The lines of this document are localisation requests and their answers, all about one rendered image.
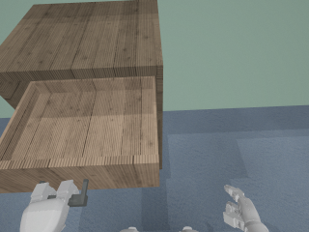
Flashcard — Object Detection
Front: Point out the handle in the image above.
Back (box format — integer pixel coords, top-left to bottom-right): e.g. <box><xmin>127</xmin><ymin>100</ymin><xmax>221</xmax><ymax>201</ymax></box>
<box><xmin>30</xmin><ymin>179</ymin><xmax>89</xmax><ymax>207</ymax></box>

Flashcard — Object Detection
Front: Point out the right robot hand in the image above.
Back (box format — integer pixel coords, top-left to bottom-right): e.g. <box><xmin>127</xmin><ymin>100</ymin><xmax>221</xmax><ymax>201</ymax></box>
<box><xmin>223</xmin><ymin>185</ymin><xmax>261</xmax><ymax>231</ymax></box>

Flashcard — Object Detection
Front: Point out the left robot hand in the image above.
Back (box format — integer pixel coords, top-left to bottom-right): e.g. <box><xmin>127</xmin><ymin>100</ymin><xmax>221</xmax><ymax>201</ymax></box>
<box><xmin>19</xmin><ymin>180</ymin><xmax>79</xmax><ymax>232</ymax></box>

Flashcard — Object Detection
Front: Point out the robot right shin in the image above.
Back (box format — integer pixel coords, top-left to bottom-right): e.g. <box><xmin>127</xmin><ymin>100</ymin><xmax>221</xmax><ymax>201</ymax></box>
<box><xmin>183</xmin><ymin>226</ymin><xmax>192</xmax><ymax>230</ymax></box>

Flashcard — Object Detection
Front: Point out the drawer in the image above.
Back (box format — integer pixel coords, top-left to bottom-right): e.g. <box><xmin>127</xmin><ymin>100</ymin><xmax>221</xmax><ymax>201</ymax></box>
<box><xmin>0</xmin><ymin>76</ymin><xmax>160</xmax><ymax>193</ymax></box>

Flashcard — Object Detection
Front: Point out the cabinet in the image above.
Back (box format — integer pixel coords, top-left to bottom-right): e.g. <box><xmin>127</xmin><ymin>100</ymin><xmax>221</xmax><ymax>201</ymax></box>
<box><xmin>0</xmin><ymin>0</ymin><xmax>163</xmax><ymax>170</ymax></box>

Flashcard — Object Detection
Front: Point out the right robot forearm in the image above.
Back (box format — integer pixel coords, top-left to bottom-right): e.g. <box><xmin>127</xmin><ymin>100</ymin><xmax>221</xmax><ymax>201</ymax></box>
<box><xmin>243</xmin><ymin>220</ymin><xmax>269</xmax><ymax>232</ymax></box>

